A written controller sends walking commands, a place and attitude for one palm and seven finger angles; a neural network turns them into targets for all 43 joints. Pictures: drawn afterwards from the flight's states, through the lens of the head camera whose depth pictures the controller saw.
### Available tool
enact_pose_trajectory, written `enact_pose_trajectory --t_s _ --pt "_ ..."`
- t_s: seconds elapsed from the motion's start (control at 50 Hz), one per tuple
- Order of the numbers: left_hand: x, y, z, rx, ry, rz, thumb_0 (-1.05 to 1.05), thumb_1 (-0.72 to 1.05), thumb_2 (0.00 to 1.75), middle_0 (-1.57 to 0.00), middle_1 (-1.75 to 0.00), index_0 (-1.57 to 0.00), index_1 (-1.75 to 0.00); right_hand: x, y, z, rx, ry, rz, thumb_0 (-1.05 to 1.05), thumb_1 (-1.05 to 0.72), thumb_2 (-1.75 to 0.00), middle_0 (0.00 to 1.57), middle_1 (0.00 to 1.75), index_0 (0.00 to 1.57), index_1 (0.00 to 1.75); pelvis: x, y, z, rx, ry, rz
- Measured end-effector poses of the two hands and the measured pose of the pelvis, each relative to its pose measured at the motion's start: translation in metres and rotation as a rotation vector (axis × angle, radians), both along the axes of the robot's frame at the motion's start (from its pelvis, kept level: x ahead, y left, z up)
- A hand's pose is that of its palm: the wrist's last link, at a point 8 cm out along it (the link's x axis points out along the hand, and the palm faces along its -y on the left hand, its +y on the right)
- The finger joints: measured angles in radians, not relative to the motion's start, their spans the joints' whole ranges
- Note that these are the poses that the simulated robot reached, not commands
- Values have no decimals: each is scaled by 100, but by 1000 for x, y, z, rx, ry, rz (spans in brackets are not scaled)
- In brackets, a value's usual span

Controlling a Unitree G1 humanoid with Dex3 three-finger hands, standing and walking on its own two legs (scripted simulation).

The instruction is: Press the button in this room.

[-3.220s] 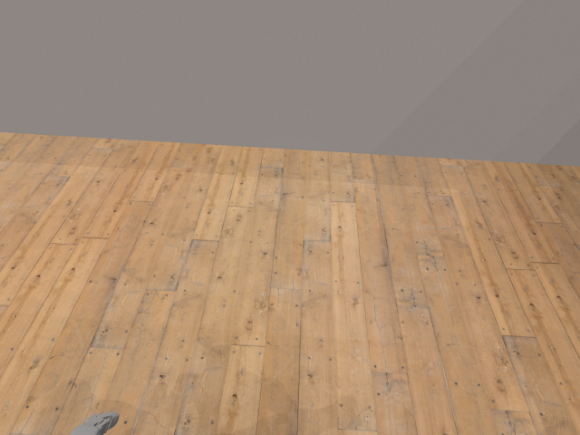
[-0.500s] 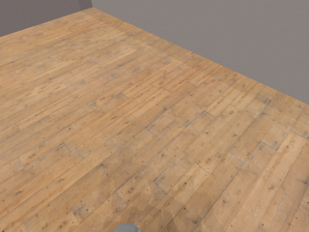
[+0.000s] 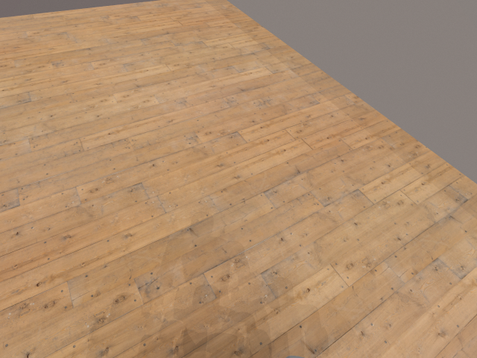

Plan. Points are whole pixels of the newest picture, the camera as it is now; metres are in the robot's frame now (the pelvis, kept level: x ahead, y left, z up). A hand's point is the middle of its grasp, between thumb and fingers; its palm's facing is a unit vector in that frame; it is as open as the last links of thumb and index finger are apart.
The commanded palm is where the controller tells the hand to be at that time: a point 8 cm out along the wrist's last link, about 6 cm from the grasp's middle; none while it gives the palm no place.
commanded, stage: turn or walk to find it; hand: left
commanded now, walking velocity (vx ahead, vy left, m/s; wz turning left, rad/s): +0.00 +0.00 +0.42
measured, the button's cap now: out of the picture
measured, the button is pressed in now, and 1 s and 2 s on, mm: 0 0 0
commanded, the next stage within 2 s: none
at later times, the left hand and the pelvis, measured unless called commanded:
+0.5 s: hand out of the picture -0.01 +0.15 -0.15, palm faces +0.25 -0.93 -0.26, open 7.4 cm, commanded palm none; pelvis -0.04 -0.05 +0.00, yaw +14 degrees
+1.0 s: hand out of the picture -0.12 +0.22 -0.17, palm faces +0.47 -0.84 -0.25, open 7.4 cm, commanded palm none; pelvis -0.08 +0.00 +0.00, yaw +25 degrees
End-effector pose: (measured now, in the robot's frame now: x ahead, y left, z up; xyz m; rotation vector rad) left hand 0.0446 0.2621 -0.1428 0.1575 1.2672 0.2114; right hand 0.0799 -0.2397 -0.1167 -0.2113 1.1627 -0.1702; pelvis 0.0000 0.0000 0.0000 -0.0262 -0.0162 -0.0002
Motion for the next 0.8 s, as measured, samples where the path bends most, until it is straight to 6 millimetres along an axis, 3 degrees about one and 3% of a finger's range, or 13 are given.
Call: enact_pose_trajectory --t_s 0.12,0.26,0.36,0.5,0.62,0.74,0.8 --pt "9 -8 10 18 -61 8 1 91 90 -20 -30 -20 -30 -22 -4 -12 27 50 5 0 -90 -90 20 30 20 30 -10 -6 -1 12 7 48" --pt "7 -37 19 49 -132 23 1 91 89 -20 -30 -20 -30 -55 -31 -37 62 136 12 0 -90 -90 20 30 20 30 -25 -30 -10 41 19 107" --pt "-25 -55 28 61 -132 82 0 90 89 -20 -30 -20 -30 -62 -49 -39 68 190 52 1 -90 -90 20 30 20 30 -32 -43 -5 46 6 169" --pt "-71 -65 23 42 -79 170 1 90 89 -20 -30 -20 -30 -53 -58 -33 40 214 123 1 -91 -90 20 30 19 29 -39 -47 -1 51 1 247" --pt "-120 -59 8 9 -22 263 1 90 89 -20 -30 -20 -30 -24 -36 -27 1 195 227 1 -91 -90 20 30 19 29 -48 -35 -5 48 5 308" --pt "-178 -31 -20 -21 53 367 1 90 89 -20 -30 -20 -30 17 13 -20 -28 57 347 1 -91 -90 20 30 19 29 -64 -11 -18 36 1 359" --pt "-196 -20 -18 -19 90 390 1 91 89 -20 -30 -20 -30 26 33 -8 -22 -5 381 0 -91 -90 20 30 19 29 -69 -5 -13 23 -6 363"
